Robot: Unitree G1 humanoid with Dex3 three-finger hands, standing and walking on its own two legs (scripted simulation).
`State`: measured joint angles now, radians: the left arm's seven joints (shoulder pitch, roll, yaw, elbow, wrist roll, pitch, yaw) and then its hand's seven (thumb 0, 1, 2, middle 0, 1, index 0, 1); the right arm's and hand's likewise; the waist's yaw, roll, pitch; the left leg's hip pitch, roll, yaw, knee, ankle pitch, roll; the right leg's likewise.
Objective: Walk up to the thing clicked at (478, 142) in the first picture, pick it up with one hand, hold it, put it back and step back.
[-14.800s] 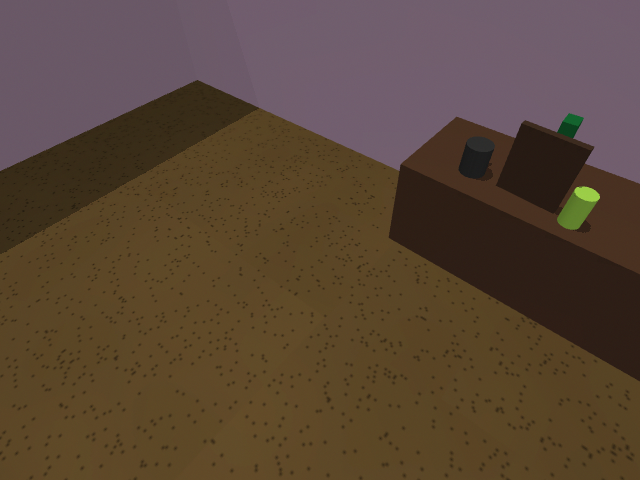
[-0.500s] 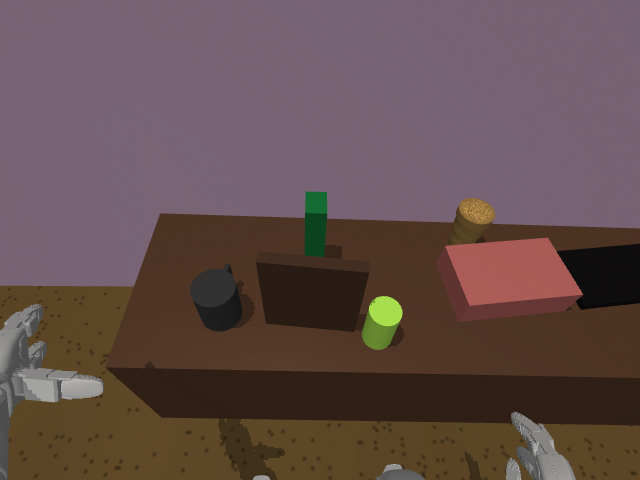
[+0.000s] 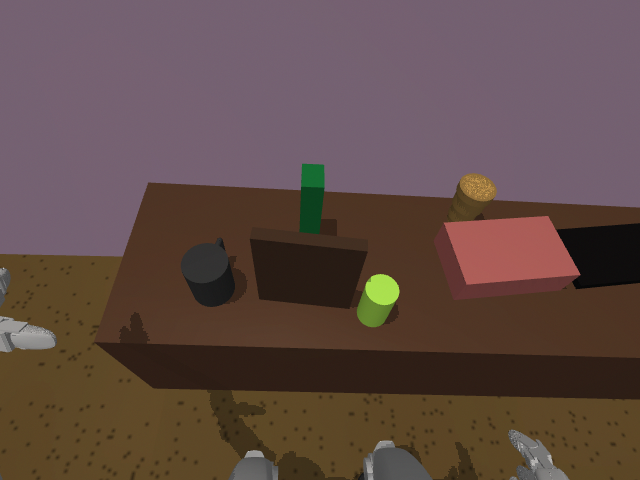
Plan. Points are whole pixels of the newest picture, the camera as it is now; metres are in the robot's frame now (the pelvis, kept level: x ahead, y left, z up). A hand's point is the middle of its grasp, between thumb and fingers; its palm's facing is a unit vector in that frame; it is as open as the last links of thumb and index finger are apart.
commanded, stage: go down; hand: left
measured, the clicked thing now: (212, 268) +0.54 +0.21 -0.26
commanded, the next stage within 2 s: none
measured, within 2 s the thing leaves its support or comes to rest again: neither
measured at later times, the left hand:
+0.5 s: hand (14, 260) +0.39 +0.38 +0.03, palm faces +0.19 -0.98 -0.10, open 17.1 cm
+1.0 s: hand (9, 251) +0.40 +0.40 +0.02, palm faces +0.20 -0.98 -0.08, open 17.2 cm
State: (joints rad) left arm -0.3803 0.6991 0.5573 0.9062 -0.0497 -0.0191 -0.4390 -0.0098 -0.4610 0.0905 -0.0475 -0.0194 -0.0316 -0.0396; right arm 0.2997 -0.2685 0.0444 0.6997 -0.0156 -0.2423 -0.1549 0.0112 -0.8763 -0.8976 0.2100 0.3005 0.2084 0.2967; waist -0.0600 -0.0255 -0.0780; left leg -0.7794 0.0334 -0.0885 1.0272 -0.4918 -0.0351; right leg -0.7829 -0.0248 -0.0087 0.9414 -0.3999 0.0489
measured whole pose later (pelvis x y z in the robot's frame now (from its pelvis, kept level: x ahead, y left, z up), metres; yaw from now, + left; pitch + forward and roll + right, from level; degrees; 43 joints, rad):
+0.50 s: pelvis +0.01 +0.01 -0.01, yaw -1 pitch +18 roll -4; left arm -0.54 0.83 0.64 1.12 -0.06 -0.15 -0.52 -0.01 -0.44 0.06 -0.06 -0.01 -0.04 -0.03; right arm 0.34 -0.29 0.07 0.71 -0.03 -0.19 -0.15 0.01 -0.88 -0.90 0.21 0.30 0.21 0.30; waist -0.11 -0.02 -0.10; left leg -0.88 0.04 -0.09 1.07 -0.51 -0.03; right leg -0.88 -0.01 -0.01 0.96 -0.40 0.05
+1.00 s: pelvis +0.00 +0.01 -0.02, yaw -1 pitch +21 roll -5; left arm -0.64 0.88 0.66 1.17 -0.07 -0.19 -0.55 -0.01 -0.46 0.06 -0.05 -0.01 -0.04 -0.03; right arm 0.32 -0.29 0.09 0.69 -0.05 -0.18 -0.14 0.01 -0.88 -0.90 0.21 0.30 0.21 0.30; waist -0.11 -0.03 -0.08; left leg -0.97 0.04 -0.10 1.13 -0.52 -0.02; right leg -0.95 -0.02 -0.01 1.00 -0.40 0.06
